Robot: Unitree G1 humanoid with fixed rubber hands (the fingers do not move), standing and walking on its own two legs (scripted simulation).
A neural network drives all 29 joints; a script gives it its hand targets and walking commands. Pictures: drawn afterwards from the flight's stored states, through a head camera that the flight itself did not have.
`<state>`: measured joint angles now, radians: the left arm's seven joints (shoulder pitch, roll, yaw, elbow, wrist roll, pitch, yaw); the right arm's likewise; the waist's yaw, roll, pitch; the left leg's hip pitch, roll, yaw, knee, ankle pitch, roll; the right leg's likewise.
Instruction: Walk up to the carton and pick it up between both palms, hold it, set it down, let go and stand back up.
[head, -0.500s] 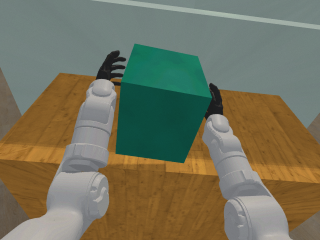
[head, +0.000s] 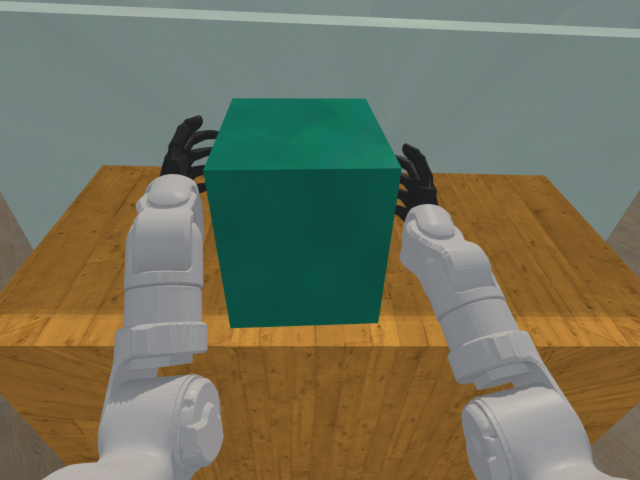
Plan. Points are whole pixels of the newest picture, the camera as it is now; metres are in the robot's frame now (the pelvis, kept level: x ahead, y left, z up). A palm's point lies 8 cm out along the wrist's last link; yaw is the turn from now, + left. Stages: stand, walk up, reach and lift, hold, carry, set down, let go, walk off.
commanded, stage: reach and lift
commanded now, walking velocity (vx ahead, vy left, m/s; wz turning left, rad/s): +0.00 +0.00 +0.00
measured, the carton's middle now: (302, 206) +0.42 -0.01 +0.18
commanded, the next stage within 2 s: hold in 0.52 s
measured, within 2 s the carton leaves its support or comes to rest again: neither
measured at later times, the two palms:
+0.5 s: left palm (164, 167) +0.39 +0.14 +0.26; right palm (411, 189) +0.37 -0.14 +0.23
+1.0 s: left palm (155, 157) +0.38 +0.14 +0.27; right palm (412, 174) +0.37 -0.13 +0.25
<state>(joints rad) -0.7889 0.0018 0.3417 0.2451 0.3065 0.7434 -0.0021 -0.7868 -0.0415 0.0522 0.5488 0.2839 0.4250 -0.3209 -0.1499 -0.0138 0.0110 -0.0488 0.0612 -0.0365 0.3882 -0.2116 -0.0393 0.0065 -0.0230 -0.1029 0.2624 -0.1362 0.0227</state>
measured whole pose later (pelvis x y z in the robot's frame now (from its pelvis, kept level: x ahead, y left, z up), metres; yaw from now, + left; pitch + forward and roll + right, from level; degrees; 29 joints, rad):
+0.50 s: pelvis +0.00 +0.00 +0.00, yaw +0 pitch -7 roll -2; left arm -0.89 0.05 0.35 0.35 0.33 0.79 -0.01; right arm -0.90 -0.03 0.00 0.66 0.29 0.47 -0.31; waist -0.15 -0.03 -0.02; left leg -0.07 0.06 -0.05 0.41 -0.22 -0.04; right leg 0.00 -0.02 -0.10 0.26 -0.13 0.02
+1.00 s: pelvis +0.00 +0.00 +0.00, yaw +0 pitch -7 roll -2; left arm -0.92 0.06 0.37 0.36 0.31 0.83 0.00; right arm -0.95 -0.06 0.03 0.67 0.34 0.53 -0.33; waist -0.13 -0.02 -0.05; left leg -0.07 0.06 -0.06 0.41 -0.22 -0.05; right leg 0.00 -0.01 -0.09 0.27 -0.14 0.02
